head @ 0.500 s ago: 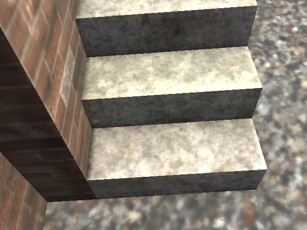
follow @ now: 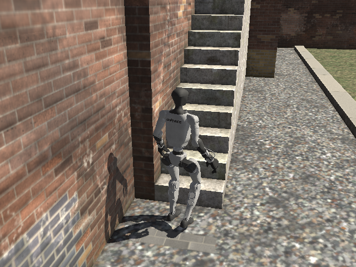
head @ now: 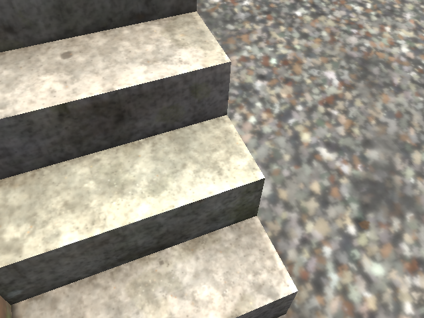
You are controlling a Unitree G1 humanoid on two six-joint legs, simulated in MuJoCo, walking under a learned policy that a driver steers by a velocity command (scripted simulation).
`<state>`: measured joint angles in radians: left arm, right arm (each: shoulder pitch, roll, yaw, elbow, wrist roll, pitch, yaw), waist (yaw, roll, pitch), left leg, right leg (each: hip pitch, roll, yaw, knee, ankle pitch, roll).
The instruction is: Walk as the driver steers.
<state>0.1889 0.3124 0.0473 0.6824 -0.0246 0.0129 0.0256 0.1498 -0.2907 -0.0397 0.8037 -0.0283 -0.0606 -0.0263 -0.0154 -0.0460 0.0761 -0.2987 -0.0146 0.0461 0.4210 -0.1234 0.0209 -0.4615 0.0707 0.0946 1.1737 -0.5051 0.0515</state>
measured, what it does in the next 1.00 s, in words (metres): steps on the spot, turning left: right foot, then left foot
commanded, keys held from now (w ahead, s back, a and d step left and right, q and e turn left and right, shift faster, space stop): no key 0.06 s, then q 0.92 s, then w+q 0.02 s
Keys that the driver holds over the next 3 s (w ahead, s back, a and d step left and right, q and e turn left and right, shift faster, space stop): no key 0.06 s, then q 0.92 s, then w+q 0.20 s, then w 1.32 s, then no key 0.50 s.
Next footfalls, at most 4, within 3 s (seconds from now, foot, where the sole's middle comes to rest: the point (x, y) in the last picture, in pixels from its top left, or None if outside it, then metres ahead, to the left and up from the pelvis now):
0.18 right None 0.12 -0.14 -0.77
0.64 left None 0.04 0.09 -0.77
1.14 right None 0.11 -0.10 -0.77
1.46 left None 0.06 0.15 -0.77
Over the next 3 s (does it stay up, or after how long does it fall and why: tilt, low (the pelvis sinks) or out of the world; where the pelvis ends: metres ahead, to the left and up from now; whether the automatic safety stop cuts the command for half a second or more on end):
stays up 0.31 -0.14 0.00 its command is cut before an obstacle after 1.4 s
